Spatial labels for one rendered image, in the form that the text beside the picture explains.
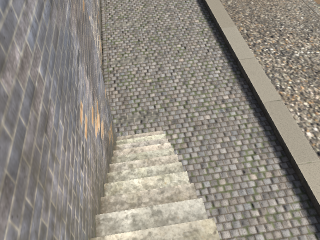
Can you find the stairs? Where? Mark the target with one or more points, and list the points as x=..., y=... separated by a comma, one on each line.
x=148, y=195

